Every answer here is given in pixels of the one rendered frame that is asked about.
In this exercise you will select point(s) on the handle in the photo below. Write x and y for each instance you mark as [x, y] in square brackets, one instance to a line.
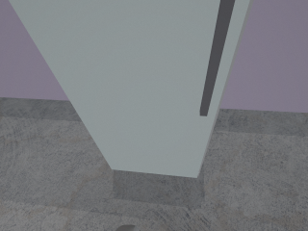
[225, 10]

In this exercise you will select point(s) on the fridge door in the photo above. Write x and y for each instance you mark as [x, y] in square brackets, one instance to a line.
[135, 72]

